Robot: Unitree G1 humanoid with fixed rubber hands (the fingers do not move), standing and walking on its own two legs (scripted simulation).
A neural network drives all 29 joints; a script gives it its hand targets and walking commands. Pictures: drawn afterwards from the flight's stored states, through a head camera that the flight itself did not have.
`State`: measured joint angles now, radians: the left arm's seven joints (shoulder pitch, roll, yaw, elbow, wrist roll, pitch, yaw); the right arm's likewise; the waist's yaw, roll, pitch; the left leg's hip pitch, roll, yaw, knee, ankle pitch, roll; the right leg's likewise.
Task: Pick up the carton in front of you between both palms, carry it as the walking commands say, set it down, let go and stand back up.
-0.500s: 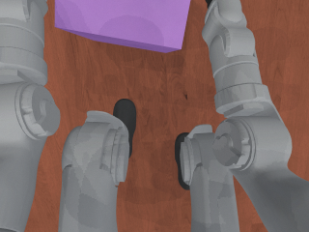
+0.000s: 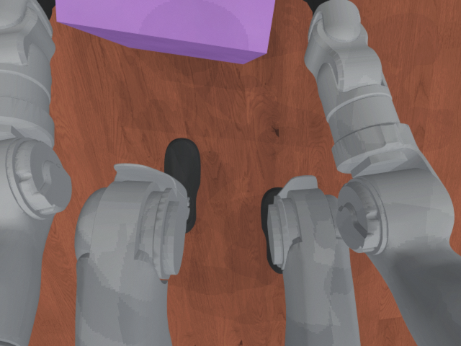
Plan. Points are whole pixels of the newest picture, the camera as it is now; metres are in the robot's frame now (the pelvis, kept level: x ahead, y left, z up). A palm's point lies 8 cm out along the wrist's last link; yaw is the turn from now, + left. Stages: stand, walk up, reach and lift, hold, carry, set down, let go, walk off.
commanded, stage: set down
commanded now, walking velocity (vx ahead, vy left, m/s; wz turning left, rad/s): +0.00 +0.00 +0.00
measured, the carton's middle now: out of the picture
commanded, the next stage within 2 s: let go in 1.16 s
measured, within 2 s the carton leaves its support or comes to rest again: neither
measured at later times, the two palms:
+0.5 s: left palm out of the picture +0.50 +0.36 -0.06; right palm out of the picture +0.55 -0.01 -0.05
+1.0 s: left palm out of the picture +0.50 +0.38 +0.09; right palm out of the picture +0.55 -0.02 +0.09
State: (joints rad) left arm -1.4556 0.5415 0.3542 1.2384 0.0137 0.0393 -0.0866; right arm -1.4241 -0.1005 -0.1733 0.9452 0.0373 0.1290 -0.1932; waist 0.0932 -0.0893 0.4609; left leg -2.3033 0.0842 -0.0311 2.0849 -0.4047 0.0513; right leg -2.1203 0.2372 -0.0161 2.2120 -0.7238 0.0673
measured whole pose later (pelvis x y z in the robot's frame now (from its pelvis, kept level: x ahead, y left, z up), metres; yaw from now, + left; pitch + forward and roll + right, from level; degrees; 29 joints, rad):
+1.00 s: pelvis +0.02 +0.02 +0.19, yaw +4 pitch +43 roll -7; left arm -1.26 0.53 0.28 0.92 0.00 0.23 -0.16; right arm -1.12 -0.06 -0.28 0.61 0.02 0.28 -0.21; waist 0.03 -0.04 0.08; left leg -1.86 -0.02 -0.06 1.40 -0.29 0.04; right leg -1.68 0.12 0.00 1.47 -0.56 0.04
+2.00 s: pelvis +0.12 +0.01 +0.39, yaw +9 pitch +8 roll +1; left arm 0.13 0.22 0.09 0.47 0.00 0.00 -0.06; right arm 0.14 -0.18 -0.05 0.45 0.00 0.00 0.04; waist -0.01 -0.04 0.05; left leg -0.47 -0.04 -0.01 0.48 -0.16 0.01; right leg -0.32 0.04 0.09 0.54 -0.36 -0.02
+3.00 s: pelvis +0.17 +0.02 +0.39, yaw +8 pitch +0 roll +1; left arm 0.25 0.36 0.04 0.68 0.02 0.02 0.03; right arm 0.12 -0.32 -0.04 0.85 -0.03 0.00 -0.03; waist 0.00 -0.05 0.01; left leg -0.26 -0.04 0.01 0.53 -0.28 0.02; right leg -0.07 0.04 0.12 0.48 -0.41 -0.02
